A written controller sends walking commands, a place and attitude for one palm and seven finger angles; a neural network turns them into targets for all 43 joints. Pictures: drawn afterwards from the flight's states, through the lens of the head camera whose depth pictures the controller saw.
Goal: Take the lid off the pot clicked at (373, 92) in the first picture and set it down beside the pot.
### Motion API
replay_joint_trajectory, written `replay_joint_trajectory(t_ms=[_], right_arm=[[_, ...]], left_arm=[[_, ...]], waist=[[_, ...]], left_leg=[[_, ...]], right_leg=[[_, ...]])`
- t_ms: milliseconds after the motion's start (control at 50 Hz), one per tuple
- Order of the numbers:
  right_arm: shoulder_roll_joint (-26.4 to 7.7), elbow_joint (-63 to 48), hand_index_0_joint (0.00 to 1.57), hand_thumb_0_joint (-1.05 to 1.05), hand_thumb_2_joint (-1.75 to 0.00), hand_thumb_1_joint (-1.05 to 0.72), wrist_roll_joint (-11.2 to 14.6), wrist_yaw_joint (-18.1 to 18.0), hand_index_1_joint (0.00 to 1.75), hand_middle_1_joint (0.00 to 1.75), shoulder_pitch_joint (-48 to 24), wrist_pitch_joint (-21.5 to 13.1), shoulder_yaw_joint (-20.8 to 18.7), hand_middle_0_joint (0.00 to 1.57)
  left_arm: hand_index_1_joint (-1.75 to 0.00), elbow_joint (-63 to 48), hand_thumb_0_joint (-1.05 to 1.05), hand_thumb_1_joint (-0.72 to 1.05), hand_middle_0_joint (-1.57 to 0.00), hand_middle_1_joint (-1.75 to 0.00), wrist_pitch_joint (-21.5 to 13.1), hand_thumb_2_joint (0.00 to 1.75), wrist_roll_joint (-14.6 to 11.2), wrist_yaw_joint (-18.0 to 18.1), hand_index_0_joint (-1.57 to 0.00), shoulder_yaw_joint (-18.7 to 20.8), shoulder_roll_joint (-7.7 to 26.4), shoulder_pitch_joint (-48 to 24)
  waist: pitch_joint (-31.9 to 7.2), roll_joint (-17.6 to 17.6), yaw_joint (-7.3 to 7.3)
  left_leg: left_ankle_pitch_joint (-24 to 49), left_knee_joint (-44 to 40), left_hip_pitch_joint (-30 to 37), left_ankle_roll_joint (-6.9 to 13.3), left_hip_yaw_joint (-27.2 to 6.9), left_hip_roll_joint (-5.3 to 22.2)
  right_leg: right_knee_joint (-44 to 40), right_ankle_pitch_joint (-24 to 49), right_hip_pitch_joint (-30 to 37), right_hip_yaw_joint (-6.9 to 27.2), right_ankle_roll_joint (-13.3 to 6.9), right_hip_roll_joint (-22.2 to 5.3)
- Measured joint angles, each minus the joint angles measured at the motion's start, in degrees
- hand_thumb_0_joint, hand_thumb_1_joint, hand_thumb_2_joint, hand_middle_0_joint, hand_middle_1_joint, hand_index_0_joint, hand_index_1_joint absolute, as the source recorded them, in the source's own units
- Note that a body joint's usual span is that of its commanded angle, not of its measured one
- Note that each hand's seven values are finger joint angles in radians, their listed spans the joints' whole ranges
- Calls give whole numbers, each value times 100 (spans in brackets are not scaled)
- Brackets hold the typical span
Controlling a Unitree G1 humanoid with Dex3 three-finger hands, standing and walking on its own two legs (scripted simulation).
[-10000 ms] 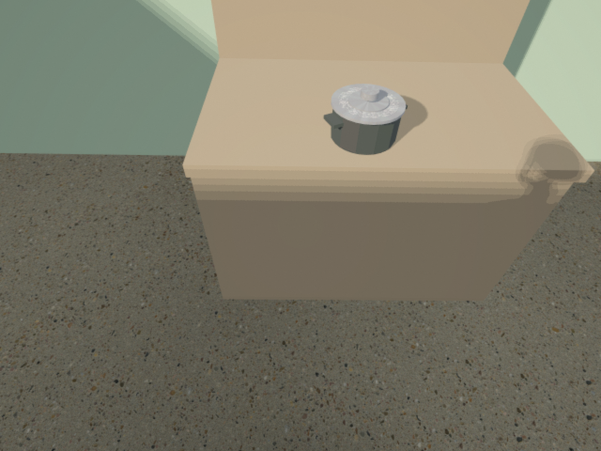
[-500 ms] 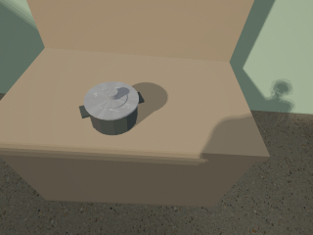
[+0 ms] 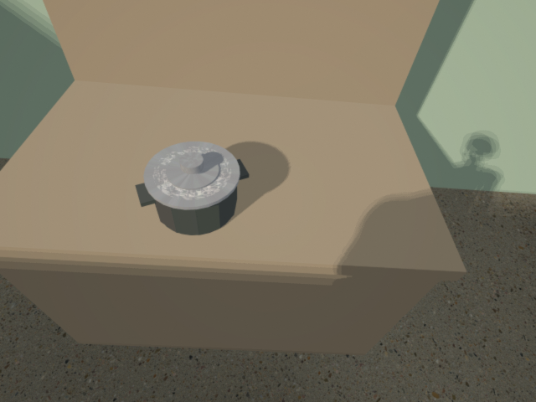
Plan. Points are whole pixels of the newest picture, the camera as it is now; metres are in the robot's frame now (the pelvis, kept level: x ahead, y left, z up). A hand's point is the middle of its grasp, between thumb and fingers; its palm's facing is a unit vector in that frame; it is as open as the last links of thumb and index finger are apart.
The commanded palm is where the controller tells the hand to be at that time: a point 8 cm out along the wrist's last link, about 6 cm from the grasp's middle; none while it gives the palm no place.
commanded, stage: look again from close up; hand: left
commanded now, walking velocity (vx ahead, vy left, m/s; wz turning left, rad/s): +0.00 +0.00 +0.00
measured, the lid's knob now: (191, 163) +0.52 +0.19 +0.04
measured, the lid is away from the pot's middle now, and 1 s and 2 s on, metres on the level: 0.00 0.00 0.00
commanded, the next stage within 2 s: lift the closed hand beside the body in 0.14 s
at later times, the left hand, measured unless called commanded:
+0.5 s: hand out of the picture +0.13 +0.18 -0.08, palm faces +0.13 -0.96 -0.27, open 6.0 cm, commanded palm +0.08 +0.23 -0.05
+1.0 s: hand out of the picture +0.12 +0.19 -0.05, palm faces +0.28 -0.90 -0.35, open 3.1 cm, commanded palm +0.08 +0.23 -0.01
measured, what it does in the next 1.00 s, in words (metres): stands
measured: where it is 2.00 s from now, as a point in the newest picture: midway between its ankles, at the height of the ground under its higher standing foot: outside the picture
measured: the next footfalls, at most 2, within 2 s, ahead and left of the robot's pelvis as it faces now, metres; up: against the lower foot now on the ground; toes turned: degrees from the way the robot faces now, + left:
none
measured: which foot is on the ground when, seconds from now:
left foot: down 0.00-1.00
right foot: down 0.00-1.00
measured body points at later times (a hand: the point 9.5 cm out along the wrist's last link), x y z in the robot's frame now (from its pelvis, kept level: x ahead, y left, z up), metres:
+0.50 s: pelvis -0.01 +0.00 +0.00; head -0.02 -0.01 +0.45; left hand +0.12 +0.23 -0.06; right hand +0.14 -0.24 -0.10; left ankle +0.01 +0.07 -0.74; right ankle -0.02 -0.14 -0.74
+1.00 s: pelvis +0.01 -0.05 +0.00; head +0.02 -0.06 +0.45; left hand +0.10 +0.23 -0.02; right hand +0.19 -0.25 -0.10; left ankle +0.01 +0.07 -0.74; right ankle -0.02 -0.14 -0.74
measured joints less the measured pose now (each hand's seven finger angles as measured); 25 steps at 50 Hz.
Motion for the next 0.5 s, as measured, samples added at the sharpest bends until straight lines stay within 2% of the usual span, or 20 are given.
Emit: replay_joint_trajectory(t_ms=[260,280,320,380,440,500], right_arm=[[-22,-17,20,2,-90,-93,6,-11,30,30,20,-2,19,20],[-65,-262,20,2,-90,-93,90,5,30,30,145,-61,37,20],[-184,-722,21,3,-90,-95,296,-60,30,30,453,-532,90,20],[-458,-1194,21,3,-90,-94,328,-37,30,30,465,-1073,82,20],[-647,-1666,21,3,-90,-93,219,130,30,30,94,-1120,-39,20],[-608,-2195,20,2,-90,-93,158,230,30,30,-309,-963,-133,20]], left_arm=[[-30,83,0,90,-20,-30,-16,90,14,30,-20,-27,-36,8],[-30,-606,1,90,-20,-30,218,90,-123,64,-20,-144,-5,190],[-31,-2281,3,94,-21,-32,405,89,-138,397,-22,-254,186,671],[-36,-3717,5,97,-26,-37,322,89,-154,683,-26,-281,391,845],[-44,-3931,4,96,-33,-45,106,90,-31,600,-33,-178,271,575],[-55,-4332,3,94,-43,-56,-4,90,-37,367,-43,66,120,664]], waist=[[6,63,-8],[24,90,1],[-58,109,86],[-136,274,14],[-281,422,-98],[-395,371,-115]], left_leg=[[3,-35,30,17,22,-2],[-24,37,-22,11,0,-2],[-54,85,-81,-33,-3,-39],[-57,119,-42,-9,-67,-112],[-32,161,-122,21,-60,-118],[-28,180,-158,-29,4,-58]], right_leg=[[-87,27,51,21,29,-3],[-49,18,22,-3,27,-4],[150,-80,-105,-8,-110,-39],[260,-173,-63,-74,-120,-110],[329,-168,-160,-67,-57,-123],[405,-161,-254,3,-22,-71]])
